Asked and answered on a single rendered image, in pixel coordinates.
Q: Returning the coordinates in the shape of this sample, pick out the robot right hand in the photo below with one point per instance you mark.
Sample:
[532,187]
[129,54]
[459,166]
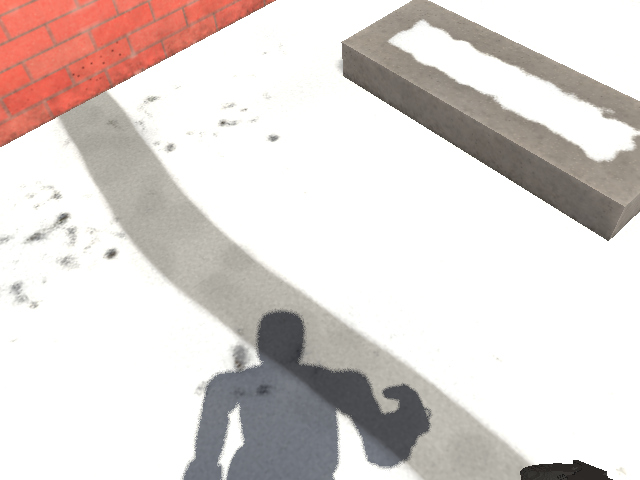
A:
[558,471]

